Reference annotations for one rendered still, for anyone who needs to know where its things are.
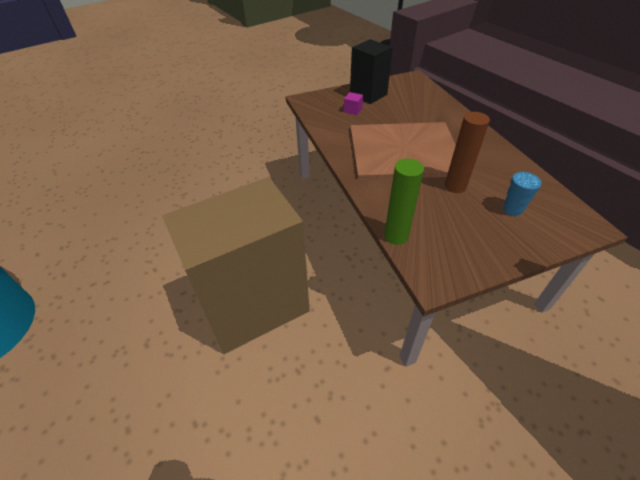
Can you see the floor lamp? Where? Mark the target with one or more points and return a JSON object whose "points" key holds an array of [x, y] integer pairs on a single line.
{"points": [[387, 42]]}

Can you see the sofa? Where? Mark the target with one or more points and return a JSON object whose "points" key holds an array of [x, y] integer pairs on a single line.
{"points": [[559, 80]]}

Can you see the coffee table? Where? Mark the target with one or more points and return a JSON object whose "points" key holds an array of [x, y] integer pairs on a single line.
{"points": [[460, 245]]}

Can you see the armchair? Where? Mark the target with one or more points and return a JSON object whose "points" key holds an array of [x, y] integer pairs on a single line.
{"points": [[26, 23], [255, 12]]}

